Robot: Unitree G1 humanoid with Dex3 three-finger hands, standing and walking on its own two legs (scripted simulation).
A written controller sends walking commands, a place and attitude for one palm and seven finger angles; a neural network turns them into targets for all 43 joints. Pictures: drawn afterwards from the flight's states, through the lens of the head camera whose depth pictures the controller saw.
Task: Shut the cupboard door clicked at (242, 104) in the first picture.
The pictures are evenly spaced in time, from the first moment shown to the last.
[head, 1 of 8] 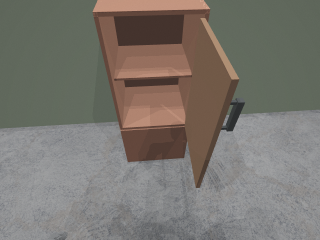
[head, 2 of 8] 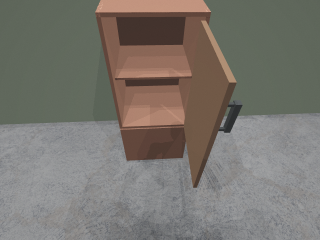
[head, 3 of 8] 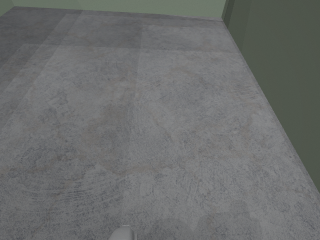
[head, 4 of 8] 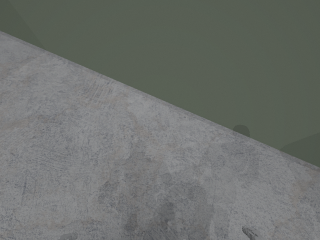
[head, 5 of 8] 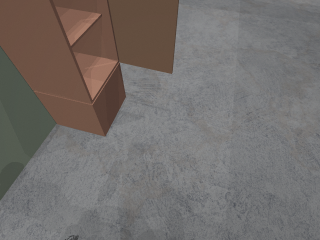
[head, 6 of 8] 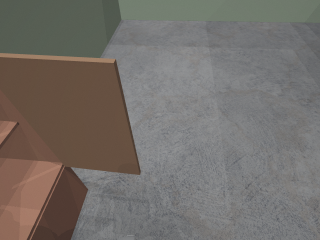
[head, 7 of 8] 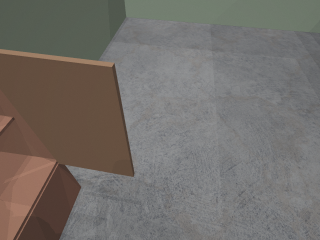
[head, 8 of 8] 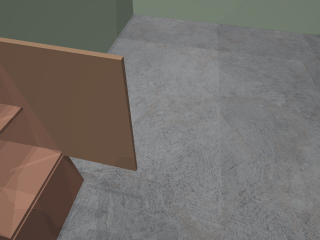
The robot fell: no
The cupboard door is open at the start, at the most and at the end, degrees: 88 88 88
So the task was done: no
